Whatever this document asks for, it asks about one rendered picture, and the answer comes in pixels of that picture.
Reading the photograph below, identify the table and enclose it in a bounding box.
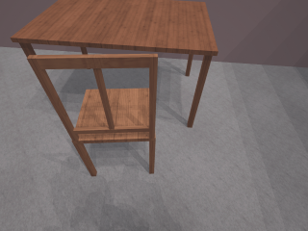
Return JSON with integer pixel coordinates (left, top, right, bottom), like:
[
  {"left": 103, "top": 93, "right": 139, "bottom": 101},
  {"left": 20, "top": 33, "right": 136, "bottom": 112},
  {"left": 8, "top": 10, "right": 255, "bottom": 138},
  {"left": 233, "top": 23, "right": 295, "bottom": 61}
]
[{"left": 10, "top": 0, "right": 218, "bottom": 128}]

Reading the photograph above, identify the chair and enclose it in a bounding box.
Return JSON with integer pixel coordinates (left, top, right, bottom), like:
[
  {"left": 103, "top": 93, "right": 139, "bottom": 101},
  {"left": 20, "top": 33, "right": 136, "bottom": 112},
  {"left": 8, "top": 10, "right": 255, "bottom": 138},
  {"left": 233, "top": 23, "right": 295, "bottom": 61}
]
[{"left": 27, "top": 54, "right": 158, "bottom": 177}]

